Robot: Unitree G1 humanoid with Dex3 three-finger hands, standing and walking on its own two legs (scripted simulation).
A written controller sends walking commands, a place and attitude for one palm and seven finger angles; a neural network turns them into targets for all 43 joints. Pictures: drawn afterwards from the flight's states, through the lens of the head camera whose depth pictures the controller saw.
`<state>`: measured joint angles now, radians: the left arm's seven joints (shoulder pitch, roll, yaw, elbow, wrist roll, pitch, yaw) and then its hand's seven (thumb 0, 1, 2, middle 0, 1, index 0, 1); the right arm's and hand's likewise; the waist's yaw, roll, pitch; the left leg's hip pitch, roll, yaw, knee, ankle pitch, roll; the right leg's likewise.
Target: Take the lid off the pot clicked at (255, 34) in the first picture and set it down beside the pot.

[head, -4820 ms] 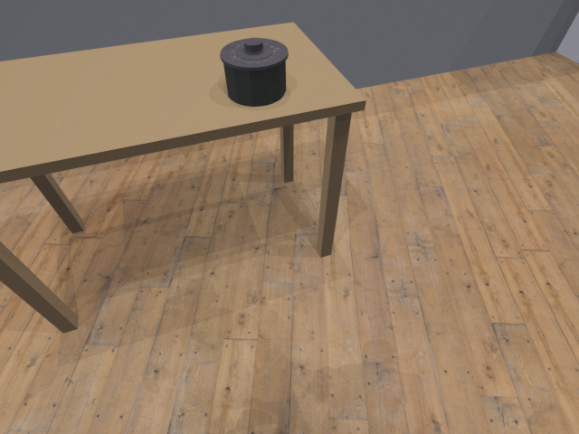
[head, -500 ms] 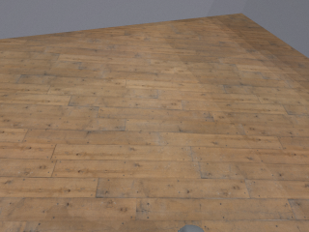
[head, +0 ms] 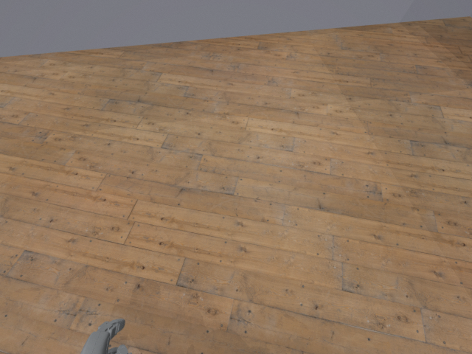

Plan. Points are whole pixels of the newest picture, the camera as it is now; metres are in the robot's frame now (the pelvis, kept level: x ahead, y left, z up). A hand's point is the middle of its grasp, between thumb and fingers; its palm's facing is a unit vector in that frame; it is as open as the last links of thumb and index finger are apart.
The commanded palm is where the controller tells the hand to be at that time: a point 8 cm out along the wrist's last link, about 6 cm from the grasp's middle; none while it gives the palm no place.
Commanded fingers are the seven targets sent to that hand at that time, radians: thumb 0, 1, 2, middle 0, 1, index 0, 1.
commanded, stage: turn to face it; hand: left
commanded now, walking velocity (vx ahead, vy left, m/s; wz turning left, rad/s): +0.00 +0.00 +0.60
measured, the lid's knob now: out of the picture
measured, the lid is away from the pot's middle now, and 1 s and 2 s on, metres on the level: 0.00 0.00 0.00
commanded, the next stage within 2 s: none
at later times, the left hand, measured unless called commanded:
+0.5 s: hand out of the picture -0.07 +0.17 -0.16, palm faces +0.39 -0.88 -0.27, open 7.4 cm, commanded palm none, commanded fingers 0.00 0.90 0.90 -0.20 -0.30 -0.20 -0.30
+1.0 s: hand out of the picture +0.03 +0.27 -0.15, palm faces +0.60 -0.76 -0.25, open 7.4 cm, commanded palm none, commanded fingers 0.00 0.90 0.90 -0.20 -0.30 -0.20 -0.30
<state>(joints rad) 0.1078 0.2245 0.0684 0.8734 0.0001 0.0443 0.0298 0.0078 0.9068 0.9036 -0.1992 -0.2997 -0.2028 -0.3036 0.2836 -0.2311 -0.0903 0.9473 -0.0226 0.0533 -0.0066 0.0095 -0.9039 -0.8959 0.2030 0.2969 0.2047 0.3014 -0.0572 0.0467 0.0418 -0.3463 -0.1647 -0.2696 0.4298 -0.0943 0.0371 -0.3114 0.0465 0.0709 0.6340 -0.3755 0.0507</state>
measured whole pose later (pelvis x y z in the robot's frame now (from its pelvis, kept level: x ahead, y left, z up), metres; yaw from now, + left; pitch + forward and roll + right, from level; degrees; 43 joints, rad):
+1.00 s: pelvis +0.03 +0.01 +0.00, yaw +38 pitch +1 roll -1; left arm 0.08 0.25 0.06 0.83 0.01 0.05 0.01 0.01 0.91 0.90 -0.20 -0.30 -0.20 -0.30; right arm 0.24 -0.21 -0.05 0.91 -0.02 0.03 0.00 0.01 -0.90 -0.90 0.20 0.30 0.21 0.30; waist -0.04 -0.01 0.08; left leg -0.23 -0.07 -0.13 0.49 -0.27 0.04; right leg -0.44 -0.05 0.02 0.88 -0.41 0.11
